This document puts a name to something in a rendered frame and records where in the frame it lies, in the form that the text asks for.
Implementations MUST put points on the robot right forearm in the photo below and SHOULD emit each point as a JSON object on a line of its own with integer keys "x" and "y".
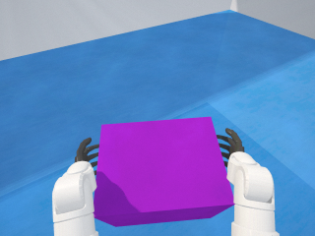
{"x": 253, "y": 195}

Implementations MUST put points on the carton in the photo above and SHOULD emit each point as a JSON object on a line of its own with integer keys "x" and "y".
{"x": 160, "y": 171}

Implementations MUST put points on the right robot hand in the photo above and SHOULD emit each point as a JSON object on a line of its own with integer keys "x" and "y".
{"x": 235, "y": 144}

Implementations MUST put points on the left robot hand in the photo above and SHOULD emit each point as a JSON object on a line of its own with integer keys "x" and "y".
{"x": 83, "y": 150}

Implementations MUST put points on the robot left forearm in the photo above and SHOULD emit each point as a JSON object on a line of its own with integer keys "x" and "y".
{"x": 73, "y": 201}

